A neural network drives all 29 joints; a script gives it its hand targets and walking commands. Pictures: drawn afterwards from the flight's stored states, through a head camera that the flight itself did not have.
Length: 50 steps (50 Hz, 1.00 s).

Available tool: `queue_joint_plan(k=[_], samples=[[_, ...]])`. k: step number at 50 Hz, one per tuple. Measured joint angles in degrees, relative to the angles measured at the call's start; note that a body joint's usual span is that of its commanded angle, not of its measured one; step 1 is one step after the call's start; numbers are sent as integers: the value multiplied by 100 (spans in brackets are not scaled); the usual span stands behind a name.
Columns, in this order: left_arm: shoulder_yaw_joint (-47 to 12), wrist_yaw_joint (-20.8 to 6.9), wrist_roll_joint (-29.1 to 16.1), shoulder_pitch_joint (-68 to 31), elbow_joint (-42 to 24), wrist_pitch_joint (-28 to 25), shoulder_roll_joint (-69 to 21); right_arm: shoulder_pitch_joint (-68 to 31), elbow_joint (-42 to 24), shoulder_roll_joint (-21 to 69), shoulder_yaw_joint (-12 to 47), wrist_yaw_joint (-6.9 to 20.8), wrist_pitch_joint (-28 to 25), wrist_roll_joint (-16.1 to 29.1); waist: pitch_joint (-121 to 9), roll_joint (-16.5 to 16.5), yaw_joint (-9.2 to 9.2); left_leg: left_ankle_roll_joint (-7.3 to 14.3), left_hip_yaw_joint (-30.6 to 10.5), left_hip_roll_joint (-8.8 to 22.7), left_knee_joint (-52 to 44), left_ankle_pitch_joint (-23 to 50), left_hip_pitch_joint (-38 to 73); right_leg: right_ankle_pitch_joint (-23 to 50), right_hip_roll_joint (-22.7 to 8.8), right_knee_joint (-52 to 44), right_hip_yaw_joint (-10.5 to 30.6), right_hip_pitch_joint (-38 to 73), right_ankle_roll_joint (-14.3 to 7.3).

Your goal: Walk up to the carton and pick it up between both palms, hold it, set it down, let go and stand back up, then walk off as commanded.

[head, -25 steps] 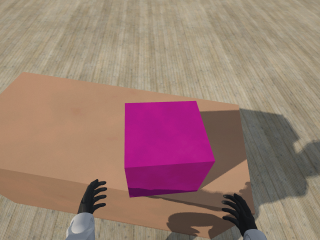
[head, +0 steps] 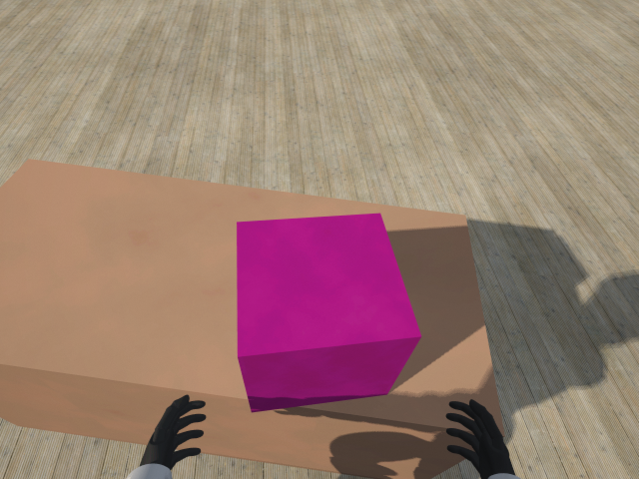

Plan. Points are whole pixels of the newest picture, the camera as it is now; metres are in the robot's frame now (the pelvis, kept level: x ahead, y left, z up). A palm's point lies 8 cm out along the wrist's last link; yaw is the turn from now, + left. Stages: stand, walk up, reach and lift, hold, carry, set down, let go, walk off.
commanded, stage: set down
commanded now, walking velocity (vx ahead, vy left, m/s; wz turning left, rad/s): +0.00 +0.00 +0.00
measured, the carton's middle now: (315, 312) +0.38 +0.01 -0.10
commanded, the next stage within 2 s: let go in 0.08 s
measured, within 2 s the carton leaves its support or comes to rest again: neither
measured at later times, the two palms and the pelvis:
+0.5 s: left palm (162, 470) +0.14 +0.20 -0.09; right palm out of the picture +0.12 -0.23 -0.10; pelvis -0.02 -0.01 +0.00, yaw +0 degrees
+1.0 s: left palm (114, 463) +0.15 +0.26 -0.10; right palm (547, 478) +0.14 -0.29 -0.09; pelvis +0.01 +0.01 +0.00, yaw +0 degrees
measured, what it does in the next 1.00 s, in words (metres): stands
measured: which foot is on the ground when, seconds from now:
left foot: down 0.00-1.00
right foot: down 0.00-1.00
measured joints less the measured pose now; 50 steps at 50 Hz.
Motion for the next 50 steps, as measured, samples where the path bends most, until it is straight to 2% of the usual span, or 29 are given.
queue_joint_plan(k=[4, 15, 25, 30, 34, 38, 43, 50], samples=[[0, 0, 14, -79, 2, 166, 24, 6, 4, 51, 2, 1, 95, -100, 1, 0, -4, 0, 0, -1, 7, 54, 73, 62, 0, -9, 1, 80, 0], [0, 4, 14, -401, 2, 917, 24, 5, -343, 88, -36, 15, 970, -463, 130, 9, -4, 0, 0, 7, -4, 195, 87, 187, 8, -9, 1, 88, 0], [0, 81, 14, -430, -1, 1016, 24, 5, -429, -28, -155, 90, 1172, -512, 263, 110, -4, 0, -1, 67, -4, 117, 94, 126, 67, -9, -2, 89, -1], [0, 84, 14, -456, -3, 938, 24, 0, -527, -88, -161, 94, 1144, -530, 263, 122, -3, -9, 0, 85, -5, 24, 95, 31, 84, -9, -3, 89, -10], [1, 67, 23, -380, 160, 357, 105, 12, -527, -426, -165, 44, 1457, -727, 265, 182, -2, -11, 1, 108, 188, -146, 19, -52, 109, 14, -3, 91, -10], [40, 11, 24, -331, 400, 79, 344, 92, -533, -865, -164, -3, 1708, -731, 263, 185, -3, -4, 1, 107, 304, -276, -33, -116, 110, 19, -3, 90, -9], [112, -3, 24, -321, 660, -9, 628, 135, -536, -1179, -161, -19, 1804, -731, 262, 186, -3, 25, 0, 105, 395, -358, -74, -143, 110, 19, -3, 90, 2], [129, -28, 24, -305, 907, -16, 786, 135, -536, -1161, -159, -19, 1875, -731, 170, 186, -3, 37, 0, 104, 427, -358, -76, -134, 109, 19, -3, 103, 12]])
